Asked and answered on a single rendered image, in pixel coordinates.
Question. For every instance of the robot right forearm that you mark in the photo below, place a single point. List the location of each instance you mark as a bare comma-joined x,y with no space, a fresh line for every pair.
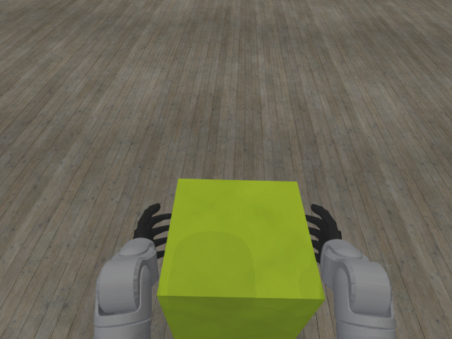
363,299

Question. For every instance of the robot left forearm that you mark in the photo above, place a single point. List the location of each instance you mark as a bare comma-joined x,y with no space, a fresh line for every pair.
123,295

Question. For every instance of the robot left hand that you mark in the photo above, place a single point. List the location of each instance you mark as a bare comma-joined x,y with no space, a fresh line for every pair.
145,224

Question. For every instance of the robot right hand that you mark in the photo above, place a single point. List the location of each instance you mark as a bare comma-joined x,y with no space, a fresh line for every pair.
328,229

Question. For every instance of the carton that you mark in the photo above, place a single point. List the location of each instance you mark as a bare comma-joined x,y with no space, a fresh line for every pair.
239,262

